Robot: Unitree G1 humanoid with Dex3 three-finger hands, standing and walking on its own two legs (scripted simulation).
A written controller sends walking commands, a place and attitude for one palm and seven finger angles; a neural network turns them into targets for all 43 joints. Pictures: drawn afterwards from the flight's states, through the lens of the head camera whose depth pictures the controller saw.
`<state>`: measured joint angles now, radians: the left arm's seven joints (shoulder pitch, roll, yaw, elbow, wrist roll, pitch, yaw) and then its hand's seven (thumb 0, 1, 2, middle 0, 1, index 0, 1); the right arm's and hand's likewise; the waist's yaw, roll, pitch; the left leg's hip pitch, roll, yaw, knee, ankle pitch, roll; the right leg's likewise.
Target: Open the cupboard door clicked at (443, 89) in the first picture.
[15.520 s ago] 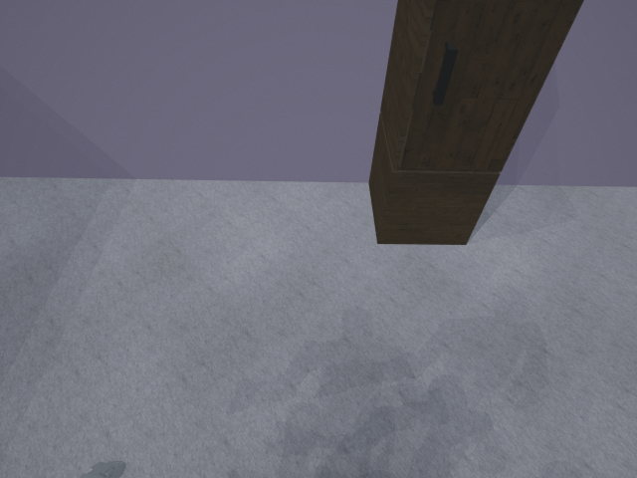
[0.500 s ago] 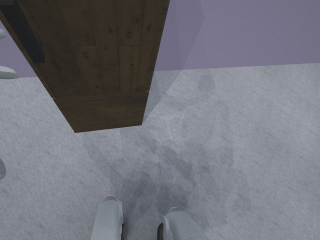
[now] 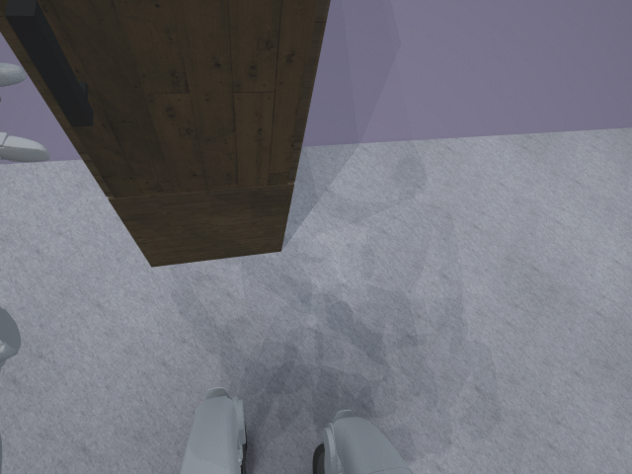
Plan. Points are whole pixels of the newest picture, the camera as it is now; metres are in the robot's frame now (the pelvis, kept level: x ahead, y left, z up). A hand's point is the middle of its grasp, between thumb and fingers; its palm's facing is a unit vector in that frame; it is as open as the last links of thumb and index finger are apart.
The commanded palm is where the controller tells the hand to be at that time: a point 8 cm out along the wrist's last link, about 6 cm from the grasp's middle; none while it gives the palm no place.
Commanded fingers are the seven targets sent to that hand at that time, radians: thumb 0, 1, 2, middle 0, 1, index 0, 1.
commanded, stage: slide the fingers in behind the handle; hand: left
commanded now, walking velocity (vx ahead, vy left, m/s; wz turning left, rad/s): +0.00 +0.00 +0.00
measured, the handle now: (58, 58) +0.58 +0.28 +0.09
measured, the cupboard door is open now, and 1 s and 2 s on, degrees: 0 0 0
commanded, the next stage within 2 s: close the thumb around the handle in 1.42 s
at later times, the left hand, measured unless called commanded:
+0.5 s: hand (47, 90) +0.52 +0.27 +0.10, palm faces +0.14 -0.99 -0.01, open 14.0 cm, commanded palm +0.51 +0.30 +0.09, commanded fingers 0.00 -0.50 0.30 -0.30 -1.20 -0.30 -1.20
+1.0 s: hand (76, 92) +0.52 +0.25 +0.10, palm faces +0.15 -0.99 +0.00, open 14.0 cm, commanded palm +0.50 +0.27 +0.09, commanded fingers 0.00 -0.50 0.30 -0.30 -1.20 -0.30 -1.20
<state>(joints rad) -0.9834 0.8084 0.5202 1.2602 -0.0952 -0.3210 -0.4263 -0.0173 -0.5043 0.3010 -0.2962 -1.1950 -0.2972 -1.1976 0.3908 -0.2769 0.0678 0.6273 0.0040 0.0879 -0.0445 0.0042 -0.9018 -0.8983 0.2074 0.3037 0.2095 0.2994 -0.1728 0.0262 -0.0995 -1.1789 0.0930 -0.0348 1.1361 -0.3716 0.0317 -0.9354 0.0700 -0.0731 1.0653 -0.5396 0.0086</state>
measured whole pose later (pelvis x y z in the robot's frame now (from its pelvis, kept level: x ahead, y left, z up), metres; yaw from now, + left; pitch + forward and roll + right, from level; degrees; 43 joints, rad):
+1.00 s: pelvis +0.01 -0.01 +0.01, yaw +1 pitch +22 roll -6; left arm -0.94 0.63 0.46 1.21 -0.08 -0.35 -0.25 -0.02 -0.50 0.30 -0.29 -1.20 -0.30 -1.20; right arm 0.39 -0.26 0.04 0.65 -0.01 0.08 -0.01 0.00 -0.90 -0.90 0.21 0.30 0.21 0.30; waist -0.17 0.03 -0.12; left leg -1.12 0.09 -0.03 1.11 -0.38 0.01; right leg -0.89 0.07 -0.07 1.06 -0.56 -0.01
